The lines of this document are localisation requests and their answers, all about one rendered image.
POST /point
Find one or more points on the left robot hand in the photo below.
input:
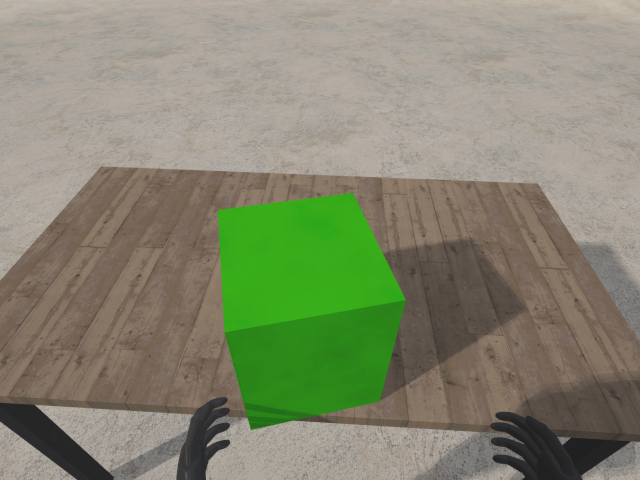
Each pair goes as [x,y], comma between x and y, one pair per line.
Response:
[195,454]

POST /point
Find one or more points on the table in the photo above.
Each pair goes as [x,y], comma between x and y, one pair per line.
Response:
[118,305]

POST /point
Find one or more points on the right robot hand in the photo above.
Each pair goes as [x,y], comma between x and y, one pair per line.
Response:
[545,457]

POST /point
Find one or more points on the carton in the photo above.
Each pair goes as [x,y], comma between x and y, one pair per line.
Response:
[311,307]

